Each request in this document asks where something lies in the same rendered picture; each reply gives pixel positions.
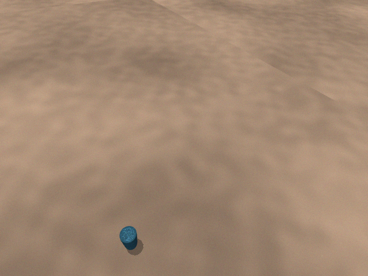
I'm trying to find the cup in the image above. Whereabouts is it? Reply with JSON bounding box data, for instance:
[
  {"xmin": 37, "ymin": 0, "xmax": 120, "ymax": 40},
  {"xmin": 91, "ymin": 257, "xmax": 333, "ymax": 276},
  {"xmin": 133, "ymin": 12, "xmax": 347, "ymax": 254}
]
[{"xmin": 120, "ymin": 226, "xmax": 137, "ymax": 250}]

